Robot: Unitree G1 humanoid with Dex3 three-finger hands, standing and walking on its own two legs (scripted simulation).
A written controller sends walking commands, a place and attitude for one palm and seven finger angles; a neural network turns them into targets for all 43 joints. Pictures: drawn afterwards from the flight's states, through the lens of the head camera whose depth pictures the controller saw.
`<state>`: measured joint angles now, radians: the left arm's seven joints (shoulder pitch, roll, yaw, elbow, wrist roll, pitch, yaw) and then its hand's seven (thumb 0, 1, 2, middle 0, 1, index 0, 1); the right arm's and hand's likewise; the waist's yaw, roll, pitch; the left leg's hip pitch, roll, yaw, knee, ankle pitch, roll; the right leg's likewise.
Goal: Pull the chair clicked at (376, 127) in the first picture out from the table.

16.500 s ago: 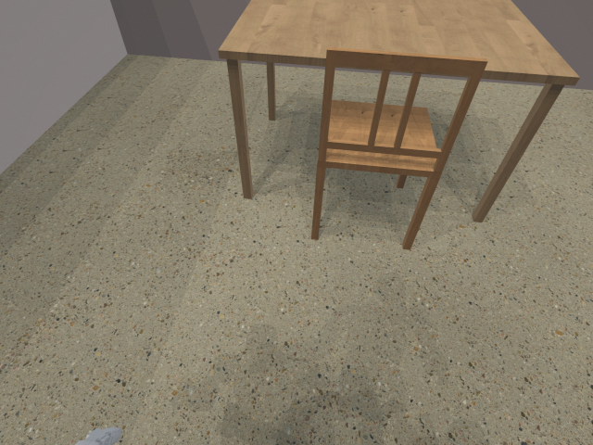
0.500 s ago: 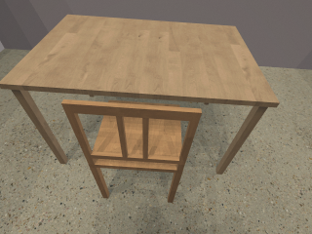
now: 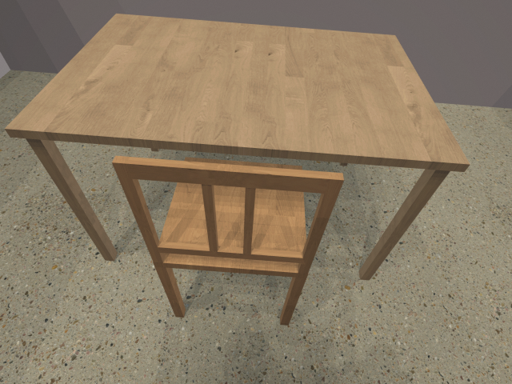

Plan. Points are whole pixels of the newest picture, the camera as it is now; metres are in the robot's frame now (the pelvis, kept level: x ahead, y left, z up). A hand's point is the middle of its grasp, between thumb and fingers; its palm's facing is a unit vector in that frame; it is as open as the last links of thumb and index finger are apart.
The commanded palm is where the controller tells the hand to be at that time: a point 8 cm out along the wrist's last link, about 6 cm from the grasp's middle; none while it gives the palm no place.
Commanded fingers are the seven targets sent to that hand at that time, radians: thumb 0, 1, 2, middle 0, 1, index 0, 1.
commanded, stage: look again from close up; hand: left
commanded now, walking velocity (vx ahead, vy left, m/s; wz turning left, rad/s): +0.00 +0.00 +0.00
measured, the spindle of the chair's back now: (211, 219) +0.48 +0.13 -0.11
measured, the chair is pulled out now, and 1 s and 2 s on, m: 0.00 0.00 0.00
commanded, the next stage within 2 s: shuffle to correct the standing spot in 0.14 s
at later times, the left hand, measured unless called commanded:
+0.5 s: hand out of the picture -0.03 +0.15 -0.18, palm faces -0.03 -0.99 -0.16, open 7.3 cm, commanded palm none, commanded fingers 0.00 0.90 0.90 -0.20 -0.30 -0.20 -0.30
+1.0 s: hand out of the picture +0.03 +0.13 -0.18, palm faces +0.05 -0.97 -0.23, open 7.3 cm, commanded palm none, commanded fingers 0.00 0.90 0.90 -0.20 -0.30 -0.20 -0.30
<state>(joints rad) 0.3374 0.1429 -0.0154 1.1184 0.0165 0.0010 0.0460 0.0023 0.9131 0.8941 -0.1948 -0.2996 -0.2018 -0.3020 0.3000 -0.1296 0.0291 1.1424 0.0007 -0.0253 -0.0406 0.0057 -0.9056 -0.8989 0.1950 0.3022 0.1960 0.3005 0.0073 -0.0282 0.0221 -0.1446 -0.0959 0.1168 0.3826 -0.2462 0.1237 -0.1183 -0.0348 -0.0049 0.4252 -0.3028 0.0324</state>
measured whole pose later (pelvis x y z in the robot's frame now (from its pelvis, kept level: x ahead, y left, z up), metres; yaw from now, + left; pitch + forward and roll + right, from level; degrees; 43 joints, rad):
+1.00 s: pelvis +0.01 -0.05 -0.01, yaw +1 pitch +0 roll +0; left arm 0.27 0.17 0.02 1.03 0.03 0.00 0.06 0.01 0.92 0.89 -0.20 -0.30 -0.20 -0.30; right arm 0.22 -0.16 -0.03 1.07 0.00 0.03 -0.04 0.01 -0.92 -0.90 0.19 0.30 0.20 0.30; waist 0.02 -0.02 0.06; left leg -0.21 -0.02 0.09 0.55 -0.35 0.00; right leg -0.28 -0.03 -0.07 0.57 -0.29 -0.02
